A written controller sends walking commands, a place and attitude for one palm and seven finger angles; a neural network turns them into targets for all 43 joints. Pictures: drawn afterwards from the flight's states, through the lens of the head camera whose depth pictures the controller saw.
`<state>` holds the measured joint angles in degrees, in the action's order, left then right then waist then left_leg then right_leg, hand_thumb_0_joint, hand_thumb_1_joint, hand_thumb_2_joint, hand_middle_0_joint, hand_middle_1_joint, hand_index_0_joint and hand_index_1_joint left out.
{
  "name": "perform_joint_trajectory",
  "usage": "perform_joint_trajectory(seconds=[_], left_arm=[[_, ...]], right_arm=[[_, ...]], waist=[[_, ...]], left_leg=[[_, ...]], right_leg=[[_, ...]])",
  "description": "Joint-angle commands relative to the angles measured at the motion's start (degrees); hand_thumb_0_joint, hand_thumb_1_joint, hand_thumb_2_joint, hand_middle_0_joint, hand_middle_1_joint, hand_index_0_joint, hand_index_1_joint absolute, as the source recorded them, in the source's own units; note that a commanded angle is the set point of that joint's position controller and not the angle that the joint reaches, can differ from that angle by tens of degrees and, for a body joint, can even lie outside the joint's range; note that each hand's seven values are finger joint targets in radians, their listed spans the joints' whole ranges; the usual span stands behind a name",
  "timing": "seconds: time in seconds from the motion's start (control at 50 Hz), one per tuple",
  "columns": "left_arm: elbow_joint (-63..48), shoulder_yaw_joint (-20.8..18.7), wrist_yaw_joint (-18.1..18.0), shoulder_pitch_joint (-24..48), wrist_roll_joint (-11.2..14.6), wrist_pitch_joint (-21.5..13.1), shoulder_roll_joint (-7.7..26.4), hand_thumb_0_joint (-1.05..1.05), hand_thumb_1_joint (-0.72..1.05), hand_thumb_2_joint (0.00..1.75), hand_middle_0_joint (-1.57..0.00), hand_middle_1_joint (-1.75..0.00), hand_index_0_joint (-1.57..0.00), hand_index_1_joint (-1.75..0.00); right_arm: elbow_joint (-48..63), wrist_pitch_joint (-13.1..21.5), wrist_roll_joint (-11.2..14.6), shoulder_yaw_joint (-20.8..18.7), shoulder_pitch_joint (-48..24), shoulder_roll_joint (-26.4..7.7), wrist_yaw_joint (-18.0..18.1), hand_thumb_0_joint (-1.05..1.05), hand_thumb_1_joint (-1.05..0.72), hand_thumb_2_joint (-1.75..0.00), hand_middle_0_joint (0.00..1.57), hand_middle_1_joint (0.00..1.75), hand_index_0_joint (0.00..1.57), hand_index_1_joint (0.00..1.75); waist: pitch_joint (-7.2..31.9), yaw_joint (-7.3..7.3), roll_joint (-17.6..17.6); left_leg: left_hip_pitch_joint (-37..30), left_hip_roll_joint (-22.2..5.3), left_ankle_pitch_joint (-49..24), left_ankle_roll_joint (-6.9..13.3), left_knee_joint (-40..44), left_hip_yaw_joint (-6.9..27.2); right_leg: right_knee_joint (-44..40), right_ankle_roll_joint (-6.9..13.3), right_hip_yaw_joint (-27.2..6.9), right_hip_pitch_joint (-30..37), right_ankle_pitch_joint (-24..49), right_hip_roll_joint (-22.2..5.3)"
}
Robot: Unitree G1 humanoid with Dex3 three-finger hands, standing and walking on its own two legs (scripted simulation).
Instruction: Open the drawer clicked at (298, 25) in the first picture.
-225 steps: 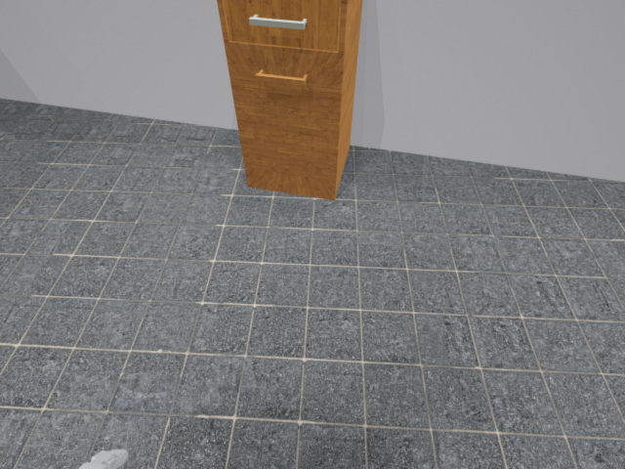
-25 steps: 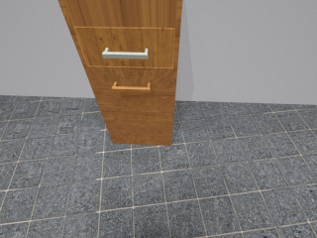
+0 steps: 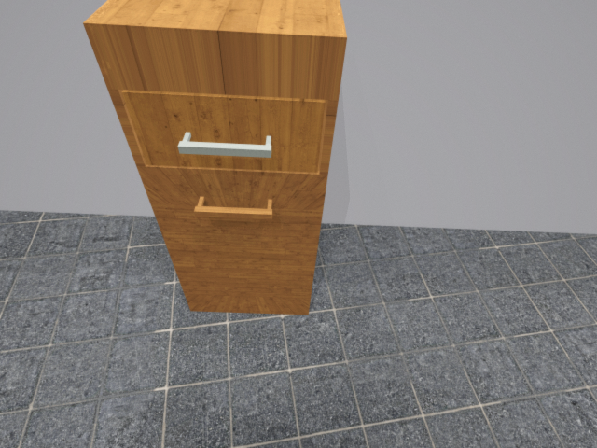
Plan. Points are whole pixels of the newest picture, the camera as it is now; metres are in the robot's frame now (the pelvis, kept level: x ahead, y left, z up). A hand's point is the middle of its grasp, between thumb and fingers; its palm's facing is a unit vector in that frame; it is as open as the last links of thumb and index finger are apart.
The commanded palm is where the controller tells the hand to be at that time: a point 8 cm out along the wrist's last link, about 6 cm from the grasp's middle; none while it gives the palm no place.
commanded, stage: take the last steps up to it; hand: left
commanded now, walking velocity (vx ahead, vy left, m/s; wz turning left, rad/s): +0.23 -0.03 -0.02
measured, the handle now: (226, 143) +0.66 +0.18 +0.02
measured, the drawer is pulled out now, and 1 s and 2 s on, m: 0.00 0.00 0.00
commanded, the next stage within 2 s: come to a stop and stand still in 0.20 s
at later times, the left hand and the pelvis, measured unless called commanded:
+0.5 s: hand (211, 439) +0.17 +0.14 -0.16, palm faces +0.06 -0.97 -0.23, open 7.2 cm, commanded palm none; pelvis +0.14 -0.04 +0.01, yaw +1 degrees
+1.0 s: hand (188, 437) +0.17 +0.17 -0.16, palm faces +0.02 -0.97 -0.26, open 7.4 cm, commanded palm none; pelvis +0.12 -0.03 +0.01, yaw -1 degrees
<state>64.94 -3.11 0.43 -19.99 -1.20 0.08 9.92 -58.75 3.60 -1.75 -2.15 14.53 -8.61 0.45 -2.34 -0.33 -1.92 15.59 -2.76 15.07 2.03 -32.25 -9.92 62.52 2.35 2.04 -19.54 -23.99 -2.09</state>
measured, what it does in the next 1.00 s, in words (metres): walks ahead: right foot, then left foot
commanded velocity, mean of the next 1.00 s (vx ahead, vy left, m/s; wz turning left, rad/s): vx -0.04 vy -0.01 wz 0.00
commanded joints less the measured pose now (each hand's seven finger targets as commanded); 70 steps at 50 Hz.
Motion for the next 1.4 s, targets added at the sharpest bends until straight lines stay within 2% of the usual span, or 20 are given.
perform_joint_trajectory(seconds=[0.0,0.2,0.22,0.26,0.28,0.34,0.38,0.5,0.58,0.6,0.64,0.68,0.76,0.9,0.98,1.0,1.04,1.08,1.22,1.38], left_arm=[[-5.0,-0.2,0.6,0.3,-0.3,-1.2,0.9,0.0,0.9,0.9,-0.2,-0.3,-0.2,-0.3],[-6.1,-0.3,0.1,1.6,-0.6,-1.7,0.9,0.0,0.9,0.9,-0.2,-0.3,-0.2,-0.3],[-4.8,-0.7,-0.1,-1.8,-0.7,-2.2,2.4,0.0,0.9,0.9,-0.2,-0.3,-0.2,-0.3],[-3.1,-2.2,-0.9,-10.2,-0.5,-3.1,11.6,0.0,0.9,0.9,-0.2,-0.3,-0.2,-0.3],[-3.1,-2.0,-1.4,-9.8,0.2,-3.1,11.3,0.0,0.9,0.9,-0.2,-0.3,-0.2,-0.3],[-6.3,-0.3,-2.4,3.5,-0.2,-2.9,4.7,0.0,0.9,0.9,-0.2,-0.3,-0.2,-0.3],[-6.6,-0.2,-2.7,5.8,-0.4,-2.4,5.5,0.0,0.9,0.9,-0.2,-0.3,-0.2,-0.3],[-6.5,-1.6,-3.3,4.1,-0.3,-0.2,8.8,0.0,0.9,0.9,-0.2,-0.3,-0.2,-0.3],[-7.6,-1.9,-3.2,6.9,0.0,0.8,9.3,0.0,0.9,0.9,-0.2,-0.3,-0.2,-0.3],[-8.1,-1.6,-3.1,6.8,0.2,1.1,8.4,0.0,0.9,0.9,-0.2,-0.3,-0.2,-0.3],[-9.3,-0.4,-3.3,3.8,0.6,1.6,4.5,0.0,0.9,0.9,-0.2,-0.3,-0.2,-0.3],[-8.7,-0.7,-3.3,5.3,0.3,2.3,5.3,0.0,0.9,0.9,-0.2,-0.3,-0.2,-0.3],[-7.7,-1.0,-2.4,4.1,0.3,2.2,5.6,0.0,0.9,0.9,-0.2,-0.3,-0.2,-0.3],[-9.5,0.0,-1.7,6.7,0.1,2.5,4.5,0.0,0.9,0.9,-0.2,-0.3,-0.2,-0.3],[-7.1,0.4,-1.9,2.2,0.4,1.5,4.1,0.0,0.9,0.9,-0.2,-0.3,-0.2,-0.3],[-6.2,0.4,-2.0,0.2,0.2,1.1,4.5,0.0,0.9,0.9,-0.2,-0.3,-0.2,-0.3],[-6.8,0.3,-2.4,2.9,-0.1,0.3,9.6,0.0,0.9,0.9,-0.2,-0.3,-0.2,-0.3],[-7.5,0.4,-2.6,7.4,0.1,0.0,9.5,0.0,0.9,0.9,-0.2,-0.3,-0.2,-0.3],[-4.4,1.3,-2.4,4.8,1.0,0.0,5.3,0.0,0.9,0.9,-0.2,-0.3,-0.2,-0.3],[-2.6,1.3,-2.4,2.2,1.1,-0.2,4.2,0.0,0.9,0.9,-0.2,-0.3,-0.2,-0.3]], right_arm=[[-0.5,0.8,0.5,-1.0,5.5,-6.9,1.2,0.0,-0.9,-0.9,0.2,0.3,0.2,0.3],[-3.0,-1.0,0.3,-2.0,6.4,-6.7,0.6,0.0,-0.9,-0.9,0.2,0.3,0.2,0.3],[-3.3,-0.9,0.5,-1.8,6.2,-5.6,0.5,0.0,-0.9,-0.9,0.2,0.3,0.2,0.3],[-1.0,-0.9,1.1,-0.5,6.5,-1.4,-0.1,0.0,-0.9,-0.9,0.2,0.3,0.2,0.3],[-0.3,-1.8,1.0,-0.9,5.2,-3.5,0.0,0.0,-0.9,-0.9,0.2,0.3,0.2,0.3],[-2.7,-2.4,1.1,-0.2,4.8,-1.7,0.7,0.0,-0.9,-0.9,0.2,0.3,0.2,0.3],[-3.9,-3.5,1.6,0.3,7.2,0.4,0.8,0.0,-0.9,-0.9,0.2,0.3,0.2,0.3],[-0.1,-5.4,1.4,-1.0,1.1,-3.5,0.9,0.0,-0.9,-0.9,0.2,0.3,0.2,0.3],[0.6,-5.4,1.1,-1.6,1.7,-4.5,0.8,0.0,-0.9,-0.9,0.2,0.3,0.2,0.3],[0.7,-5.0,0.9,-1.7,2.6,-6.5,0.8,0.0,-0.9,-0.9,0.2,0.3,0.2,0.3],[2.5,-4.6,0.6,-2.3,2.3,-12.0,1.0,0.0,-0.9,-0.9,0.2,0.3,0.2,0.3],[3.4,-4.3,0.5,-2.1,-1.2,-11.9,2.2,0.0,-0.9,-0.9,0.2,0.3,0.2,0.3],[4.7,-3.8,0.6,-1.5,-4.2,-9.9,2.4,0.0,-0.9,-0.9,0.2,0.3,0.2,0.3],[2.8,-4.0,0.4,-2.6,-1.3,-11.4,1.7,0.0,-0.9,-0.9,0.2,0.3,0.2,0.3],[1.7,-4.2,0.7,-2.7,-2.1,-10.9,0.9,0.0,-0.9,-0.9,0.2,0.3,0.2,0.3],[1.6,-4.2,1.0,-2.6,-2.3,-9.8,0.8,0.0,-0.9,-0.9,0.2,0.3,0.2,0.3],[2.1,-4.4,1.6,-1.3,-2.0,-4.5,0.1,0.0,-0.9,-0.9,0.2,0.3,0.2,0.3],[1.5,-5.3,0.8,-0.7,-3.4,-4.7,0.1,0.0,-0.9,-0.9,0.2,0.3,0.2,0.3],[-5.2,-4.1,0.9,0.6,3.9,-4.8,0.9,0.0,-0.9,-0.9,0.2,0.3,0.2,0.3],[-7.0,-4.1,0.8,0.9,7.1,-3.5,1.4,0.0,-0.9,-0.9,0.2,0.3,0.2,0.3]], waist=[[-2.3,0.76,7.6],[-2.0,1.88,5.0],[-0.8,3.48,1.4],[2.8,5.54,-16.6],[3.0,5.46,-15.9],[-1.3,0.3,-1.5],[1.6,-0.72,-1.6],[3.0,1.5,-6.0],[3.4,-0.31,-6.5],[4.7,-0.7,-1.4],[6.4,-0.33,15.4],[5.7,-0.01,14.8],[6.4,0.49,7.7],[6.1,-1.96,10.6],[5.8,0.12,10.2],[5.5,0.94,7.2],[1.6,-0.51,-6.5],[-3.0,-0.6,-13.1],[-5.4,-0.72,0.2],[-4.1,-0.55,0.7]], left_leg=[[-1.6,-14.7,1.1,5.9,23.5,14.2],[0.7,-11.8,2.6,4.7,13.6,8.3],[2.7,-9.0,4.2,2.7,7.3,6.1],[17.8,0.9,20.1,-1.3,-19.7,0.1],[17.3,-0.5,20.5,-0.9,-27.2,5.4],[9.9,-3.9,10.1,-2.4,-24.1,9.5],[4.8,-2.3,9.8,-3.3,-15.8,7.7],[5.9,0.1,6.9,-4.4,-10.6,6.5],[-3.4,-0.3,-6.0,-3.9,3.2,5.8],[-8.9,-3.7,-19.9,-2.7,6.3,7.9],[-9.8,-19.2,-46.1,7.1,12.3,21.2],[-5.5,-18.7,-40.7,9.7,12.9,21.8],[-8.7,-14.4,-33.7,8.2,12.8,15.9],[-10.9,-14.9,-17.6,7.9,15.9,17.6],[-4.6,-11.5,-6.9,4.6,15.3,16.0],[-2.3,-9.1,-3.5,2.3,13.5,13.5],[2.8,-1.8,4.0,-3.0,6.1,7.2],[-1.7,-1.6,3.5,-2.9,1.7,7.9],[-4.7,-3.1,-5.9,-3.1,9.0,9.6],[-4.9,-3.1,-7.2,-3.2,8.4,9.4]], right_leg=[[-0.8,-1.5,-0.4,-9.2,5.6,-4.5],[-30.5,-2.5,6.1,7.3,12.1,-0.7],[-35.0,-1.9,4.1,12.9,12.4,-1.7],[-47.9,6.5,-23.0,23.5,10.3,-21.0],[-52.0,8.7,-25.9,18.5,5.9,-22.2],[-48.2,8.0,-11.3,6.4,29.4,-17.8],[-44.3,7.5,-4.0,7.3,44.4,-15.6],[-39.8,8.3,-4.4,12.3,52.7,-16.8],[-35.0,4.5,-1.9,7.8,42.2,-13.7],[-31.6,1.6,0.0,4.2,33.4,-10.5],[-15.7,-3.2,4.4,-0.7,-7.2,-0.5],[-2.2,-3.0,-3.8,-2.7,-11.4,0.3],[1.3,-4.5,-4.7,-5.9,-2.6,0.4],[-17.3,-4.5,-1.0,-1.3,-5.3,-0.7],[-34.5,-3.3,1.5,8.8,4.8,0.4],[-41.4,-3.1,1.2,12.3,9.2,-0.3],[-49.8,1.7,-11.9,8.4,5.1,-12.3],[-53.6,3.6,-13.1,-3.1,-2.1,-12.5],[-48.2,0.0,-6.2,0.4,0.7,-5.1],[-48.7,0.6,-6.4,2.9,2.0,-4.7]])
